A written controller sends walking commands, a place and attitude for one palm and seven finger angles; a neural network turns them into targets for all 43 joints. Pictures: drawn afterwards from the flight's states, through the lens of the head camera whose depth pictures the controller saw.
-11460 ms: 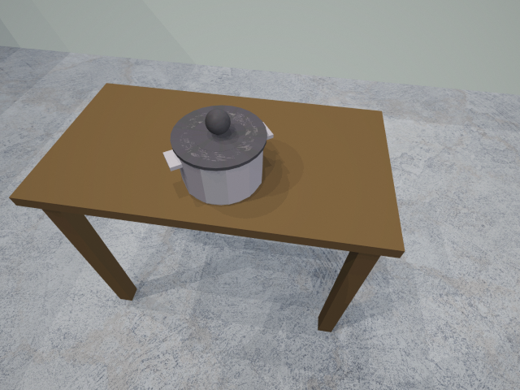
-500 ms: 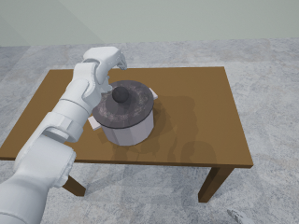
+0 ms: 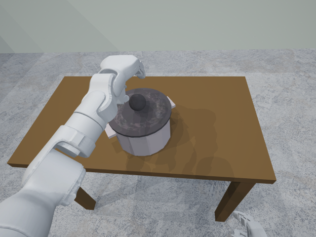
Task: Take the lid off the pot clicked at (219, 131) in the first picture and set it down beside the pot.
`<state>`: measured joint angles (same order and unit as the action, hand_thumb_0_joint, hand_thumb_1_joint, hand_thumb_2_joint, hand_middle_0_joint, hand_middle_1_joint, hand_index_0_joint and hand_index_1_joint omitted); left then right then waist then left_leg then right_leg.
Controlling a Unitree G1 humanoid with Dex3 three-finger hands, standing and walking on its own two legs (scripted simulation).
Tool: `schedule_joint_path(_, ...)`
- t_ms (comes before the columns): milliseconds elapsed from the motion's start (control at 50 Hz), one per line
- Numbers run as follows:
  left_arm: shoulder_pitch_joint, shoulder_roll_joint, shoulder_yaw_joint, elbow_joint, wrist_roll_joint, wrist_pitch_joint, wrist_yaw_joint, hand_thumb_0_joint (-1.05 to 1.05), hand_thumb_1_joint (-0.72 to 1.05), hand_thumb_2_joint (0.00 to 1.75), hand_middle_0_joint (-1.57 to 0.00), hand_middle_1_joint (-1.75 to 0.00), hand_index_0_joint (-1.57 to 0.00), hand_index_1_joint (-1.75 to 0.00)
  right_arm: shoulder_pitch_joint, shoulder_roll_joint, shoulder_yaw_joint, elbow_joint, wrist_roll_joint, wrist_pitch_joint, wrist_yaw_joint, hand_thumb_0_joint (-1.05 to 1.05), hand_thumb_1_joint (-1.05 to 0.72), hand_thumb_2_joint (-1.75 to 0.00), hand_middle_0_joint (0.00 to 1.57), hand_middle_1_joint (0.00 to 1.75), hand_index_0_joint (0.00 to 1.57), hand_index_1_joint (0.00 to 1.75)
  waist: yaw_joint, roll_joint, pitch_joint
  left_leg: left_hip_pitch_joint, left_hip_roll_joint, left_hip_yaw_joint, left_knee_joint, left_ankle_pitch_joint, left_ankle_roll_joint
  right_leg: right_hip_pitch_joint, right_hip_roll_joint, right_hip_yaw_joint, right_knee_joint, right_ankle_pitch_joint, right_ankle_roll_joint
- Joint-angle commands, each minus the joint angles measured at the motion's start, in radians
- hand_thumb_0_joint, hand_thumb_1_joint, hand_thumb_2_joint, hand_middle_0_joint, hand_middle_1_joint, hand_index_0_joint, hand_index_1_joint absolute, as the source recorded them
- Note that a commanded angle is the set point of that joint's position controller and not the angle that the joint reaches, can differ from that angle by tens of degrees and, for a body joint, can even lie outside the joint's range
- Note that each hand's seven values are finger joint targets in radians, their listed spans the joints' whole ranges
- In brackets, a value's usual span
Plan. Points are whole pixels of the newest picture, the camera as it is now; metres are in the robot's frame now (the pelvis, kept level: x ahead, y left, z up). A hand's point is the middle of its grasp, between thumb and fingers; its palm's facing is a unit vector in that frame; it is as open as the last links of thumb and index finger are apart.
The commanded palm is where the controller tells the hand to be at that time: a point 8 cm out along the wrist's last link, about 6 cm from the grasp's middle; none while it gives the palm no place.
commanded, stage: move the open hand above the knob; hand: left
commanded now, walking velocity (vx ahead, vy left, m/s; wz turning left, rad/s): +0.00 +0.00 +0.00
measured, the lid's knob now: (137, 102) +0.49 +0.08 +0.06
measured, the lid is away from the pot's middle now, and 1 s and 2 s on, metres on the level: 0.00 0.00 0.00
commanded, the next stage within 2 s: lower the open fingers around the knob in 0.14 s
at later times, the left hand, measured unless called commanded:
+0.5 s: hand (132, 91) +0.45 +0.07 +0.14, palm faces -0.24 -0.01 -0.97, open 10.2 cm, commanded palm +0.43 +0.08 +0.19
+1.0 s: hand (133, 101) +0.45 +0.08 +0.10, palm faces -0.30 -0.01 -0.95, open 10.2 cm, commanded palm +0.44 +0.08 +0.16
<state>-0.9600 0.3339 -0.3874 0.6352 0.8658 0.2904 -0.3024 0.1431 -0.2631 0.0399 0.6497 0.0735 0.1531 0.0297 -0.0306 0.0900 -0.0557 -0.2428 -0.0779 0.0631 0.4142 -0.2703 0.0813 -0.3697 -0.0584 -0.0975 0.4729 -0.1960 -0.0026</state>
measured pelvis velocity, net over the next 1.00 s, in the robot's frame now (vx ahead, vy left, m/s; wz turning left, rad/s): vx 0.00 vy -0.01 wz -0.01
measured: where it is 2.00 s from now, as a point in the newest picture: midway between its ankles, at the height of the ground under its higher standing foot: outside the picture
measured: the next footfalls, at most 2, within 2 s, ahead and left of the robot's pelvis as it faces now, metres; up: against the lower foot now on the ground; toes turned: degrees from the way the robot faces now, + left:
none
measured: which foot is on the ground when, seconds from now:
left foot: down 0.00-1.00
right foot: down 0.00-1.00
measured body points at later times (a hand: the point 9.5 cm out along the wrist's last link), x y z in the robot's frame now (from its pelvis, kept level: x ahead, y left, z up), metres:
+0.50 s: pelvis +0.00 -0.01 +0.00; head +0.02 -0.05 +0.45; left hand +0.45 +0.07 +0.20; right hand +0.12 -0.25 -0.14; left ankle -0.04 +0.06 -0.74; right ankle +0.02 -0.12 -0.74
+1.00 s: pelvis +0.00 -0.01 +0.00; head +0.04 -0.05 +0.45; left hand +0.46 +0.07 +0.16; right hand +0.12 -0.26 -0.14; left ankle -0.04 +0.06 -0.74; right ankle +0.02 -0.12 -0.74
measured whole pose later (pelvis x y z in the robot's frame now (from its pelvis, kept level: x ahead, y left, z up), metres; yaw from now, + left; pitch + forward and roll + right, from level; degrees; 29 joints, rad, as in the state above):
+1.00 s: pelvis +0.00 -0.01 +0.00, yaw -1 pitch +7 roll +1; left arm -0.92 0.30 -0.37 0.78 0.87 0.22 -0.23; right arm 0.17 -0.28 0.03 0.67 0.07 0.16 0.00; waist -0.05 0.08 -0.05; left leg -0.27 -0.06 0.07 0.43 -0.27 0.06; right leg -0.40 -0.03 -0.09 0.47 -0.19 -0.02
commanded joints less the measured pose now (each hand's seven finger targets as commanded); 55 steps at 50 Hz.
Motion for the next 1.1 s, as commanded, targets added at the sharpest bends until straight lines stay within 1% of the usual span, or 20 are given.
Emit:
schedule_joint_path(0, -0.499, 0.147, 0.098, -0.157, 0.022, 0.01, 0.039, 0.0, -0.32, 1.43, -0.82, -0.08, -0.82, -0.08, -0.069, -0.104, -0.038, -0.125, 0.004, -0.031, 0.003, 0.0, -0.9, -0.9, 0.2, 0.3, 0.2, 0.3, -0.011, -0.136, -0.378, 0.1, 0.058, -0.117, -0.02, 0.427, -0.043, 0.207, 0.023, 0.053, 0.012, 0.296, -0.041)
schedule_joint_path(20, -0.471, 0.171, 0.128, -0.128, 0.016, 0.01, 0.039, 0.0, -0.32, 1.43, -0.82, -0.08, -0.82, -0.08, -0.07, -0.109, -0.038, -0.129, 0.004, -0.03, 0.002, 0.0, -0.9, -0.9, 0.2, 0.3, 0.2, 0.3, -0.006, -0.151, -0.358, 0.076, 0.056, -0.115, -0.019, 0.41, -0.041, 0.213, 0.023, 0.054, 0.008, 0.293, -0.044)
schedule_joint_path(60, -0.533, 0.113, 0.063, -0.118, 0.026, 0.019, 0.037, 0.0, -0.32, 1.43, -0.82, -0.08, -0.82, -0.08, -0.077, -0.103, -0.033, -0.122, 0.006, -0.022, -0.001, 0.0, -0.9, -0.9, 0.2, 0.3, 0.2, 0.3, -0.023, -0.145, -0.325, 0.06, 0.052, -0.105, -0.029, 0.346, -0.04, 0.191, 0.024, 0.05, 0.005, 0.269, -0.043)
schedule_joint_path(120, -0.602, 0.174, 0.11, -0.232, 0.019, 0.002, 0.036, 0.0, -0.32, 1.43, -0.82, -0.08, -0.82, -0.08, -0.081, -0.105, -0.039, -0.142, 0.0, -0.029, -0.004, 0.0, -0.9, -0.9, 0.2, 0.3, 0.2, 0.3, -0.014, -0.113, -0.42, 0.103, 0.05, -0.121, -0.017, 0.386, -0.037, 0.232, 0.019, 0.062, 0.012, 0.289, -0.048)
schedule_joint_path(180, -0.553, 0.187, 0.124, -0.138, 0.029, 0.011, 0.042, 0.0, -0.32, 1.43, -0.82, -0.08, -0.82, -0.08, -0.07, -0.103, -0.033, -0.127, 0.003, -0.03, -0.011, 0.0, -0.9, -0.9, 0.2, 0.3, 0.2, 0.3, -0.011, -0.136, -0.38, 0.068, 0.051, -0.111, -0.027, 0.368, -0.037, 0.242, 0.022, 0.061, 0.01, 0.294, -0.045)
schedule_joint_path(220, -0.536, 0.165, 0.121, -0.118, 0.022, 0.013, 0.045, 0.0, -0.32, 1.43, -0.82, -0.08, -0.82, -0.08, -0.068, -0.106, -0.034, -0.123, 0.002, -0.028, -0.01, 0.0, -0.9, -0.9, 0.2, 0.3, 0.2, 0.3, -0.01, -0.156, -0.358, 0.049, 0.052, -0.111, -0.033, 0.358, -0.04, 0.235, 0.021, 0.059, 0.006, 0.288, -0.046)
schedule_joint_path(260, -0.509, 0.087, 0.054, -0.07, 0.025, 0.03, 0.038, 0.0, -0.32, 1.43, -0.82, -0.08, -0.82, -0.08, -0.071, -0.103, -0.035, -0.121, 0.007, -0.025, -0.006, 0.0, -0.9, -0.9, 0.2, 0.3, 0.2, 0.3, -0.019, -0.147, -0.33, 0.054, 0.051, -0.104, -0.031, 0.34, -0.039, 0.204, 0.024, 0.053, 0.008, 0.271, -0.044)
schedule_joint_path(340, -0.534, 0.156, 0.104, -0.158, 0.026, 0.008, 0.033, 0.0, -0.32, 1.43, -0.82, -0.08, -0.82, -0.08, -0.072, -0.107, -0.039, -0.142, 0.0, -0.031, -0.009, 0.0, -0.9, -0.9, 0.2, 0.3, 0.2, 0.3, -0.012, -0.139, -0.412, 0.071, 0.047, -0.108, -0.024, 0.364, -0.03, 0.265, 0.019, 0.069, 0.012, 0.307, -0.044)
schedule_joint_path(400, -0.51, 0.18, 0.128, -0.141, 0.029, 0.0, 0.045, 0.0, -0.32, 1.43, -0.82, -0.08, -0.82, -0.08, -0.062, -0.107, -0.037, -0.13, 0.002, -0.03, -0.011, 0.0, -0.9, -0.9, 0.2, 0.3, 0.2, 0.3, -0.007, -0.15, -0.39, 0.054, 0.05, -0.102, -0.029, 0.363, -0.031, 0.272, 0.02, 0.069, 0.009, 0.32, -0.043)
schedule_joint_path(460, -0.478, 0.159, 0.118, -0.037, 0.028, 0.004, 0.059, 0.0, -0.32, 1.43, -0.82, -0.08, -0.82, -0.08, -0.05, -0.115, -0.034, -0.111, 0.006, -0.025, -0.02, 0.0, -0.9, -0.9, 0.2, 0.3, 0.2, 0.3, -0.015, -0.195, -0.309, -0.004, 0.05, -0.085, -0.045, 0.266, -0.029, 0.245, 0.022, 0.066, -0.005, 0.267, -0.038)
schedule_joint_path(520, -0.565, 0.135, 0.09, -0.145, 0.024, -0.016, 0.067, 0.0, -0.32, 1.43, -0.82, -0.08, -0.82, -0.08, -0.059, -0.104, -0.043, -0.129, 0.002, -0.033, -0.023, 0.0, -0.9, -0.9, 0.2, 0.3, 0.2, 0.3, -0.021, -0.139, -0.386, 0.04, 0.046, -0.095, -0.03, 0.292, -0.021, 0.253, 0.016, 0.081, -0.001, 0.282, -0.042)
schedule_joint_path(560, -0.545, 0.217, 0.158, -0.126, 0.033, -0.022, 0.08, 0.0, -0.32, 1.43, -0.82, -0.08, -0.82, -0.08, -0.038, -0.109, -0.043, -0.121, -0.003, -0.037, -0.028, 0.0, -0.9, -0.9, 0.2, 0.3, 0.2, 0.3, -0.01, -0.127, -0.429, 0.048, 0.047, -0.093, -0.027, 0.319, -0.02, 0.292, 0.018, 0.087, 0.006, 0.315, -0.042)
schedule_joint_path(660, -0.454, 0.153, 0.12, -0.021, 0.027, -0.015, 0.09, 0.0, -0.32, 1.43, -0.82, -0.08, -0.82, -0.08, -0.035, -0.114, -0.039, -0.104, 0.003, -0.03, -0.027, 0.0, -0.9, -0.9, 0.2, 0.3, 0.2, 0.3, -0.017, -0.184, -0.35, -0.01, 0.048, -0.077, -0.037, 0.281, -0.024, 0.274, 0.018, 0.08, -0.006, 0.311, -0.035)
schedule_joint_path(720, -0.492, 0.178, 0.132, -0.115, 0.018, -0.033, 0.086, 0.0, -0.32, 1.43, -0.82, -0.08, -0.82, -0.08, -0.05, -0.114, -0.045, -0.124, 0.0, -0.032, -0.03, 0.0, -0.9, -0.9, 0.2, 0.3, 0.2, 0.3, -0.015, -0.157, -0.41, 0.011, 0.044, -0.08, -0.028, 0.301, -0.016, 0.305, 0.011, 0.094, -0.004, 0.34, -0.036)
schedule_joint_path(780, -0.478, 0.185, 0.133, -0.041, 0.033, -0.04, 0.087, 0.0, -0.32, 1.43, -0.82, -0.08, -0.82, -0.08, -0.03, -0.114, -0.043, -0.103, 0.004, -0.027, -0.037, 0.0, -0.9, -0.9, 0.2, 0.3, 0.2, 0.3, -0.026, -0.151, -0.373, 0.006, 0.046, -0.074, -0.026, 0.29, -0.017, 0.273, 0.017, 0.089, -0.004, 0.327, -0.035)
schedule_joint_path(800, -0.484, 0.151, 0.103, -0.044, 0.03, -0.044, 0.086, 0.0, -0.32, 1.43, -0.82, -0.08, -0.82, -0.08, -0.03, -0.112, -0.041, -0.105, 0.005, -0.027, -0.037, 0.0, -0.9, -0.9, 0.2, 0.3, 0.2, 0.3, -0.029, -0.146, -0.374, 0.01, 0.045, -0.078, -0.027, 0.292, -0.019, 0.26, 0.018, 0.086, -0.002, 0.322, -0.035)
schedule_joint_path(900, -0.517, 0.133, 0.092, -0.081, 0.026, -0.069, 0.103, 0.0, -0.32, 1.43, -0.82, -0.08, -0.82, -0.08, -0.022, -0.107, -0.048, -0.098, 0.001, -0.026, -0.036, 0.0, -0.9, -0.9, 0.2, 0.3, 0.2, 0.3, -0.035, -0.115, -0.408, 0.045, 0.049, -0.085, -0.014, 0.323, -0.019, 0.241, 0.018, 0.088, 0.003, 0.328, -0.038)
schedule_joint_path(960, -0.449, 0.164, 0.137, 0.045, 0.027, -0.064, 0.119, 0.0, -0.32, 1.43, -0.82, -0.08, -0.82, -0.08, -0.009, -0.117, -0.045, -0.08, 0.002, -0.018, -0.042, 0.0, -0.9, -0.9, 0.2, 0.3, 0.2, 0.3, -0.032, -0.18, -0.352, -0.013, 0.05, -0.069, -0.018, 0.279, -0.02, 0.243, 0.021, 0.086, -0.002, 0.318, -0.034)
schedule_joint_path(1040, -0.489, 0.114, 0.09, 0.02, 0.035, -0.077, 0.132, 0.0, -0.32, 1.43, -0.82, -0.08, -0.82, -0.08, -0.013, -0.109, -0.049, -0.087, -0.001, -0.019, -0.042, 0.0, -0.9, -0.9, 0.2, 0.3, 0.2, 0.3, -0.039, -0.135, -0.381, 0.002, 0.049, -0.073, -0.014, 0.281, -0.018, 0.229, 0.019, 0.091, 0.002, 0.308, -0.037)
schedule_joint_path(1080, -0.48, 0.164, 0.137, 0.051, 0.037, -0.079, 0.142, 0.0, -0.32, 1.43, -0.82, -0.08, -0.82, -0.08, 0.002, -0.114, -0.049, -0.078, -0.002, -0.019, -0.045, 0.0, -0.9, -0.9, 0.2, 0.3, 0.2, 0.3, -0.034, -0.143, -0.391, -0.004, 0.05, -0.075, -0.012, 0.28, -0.019, 0.238, 0.021, 0.091, 0.007, 0.308, -0.037)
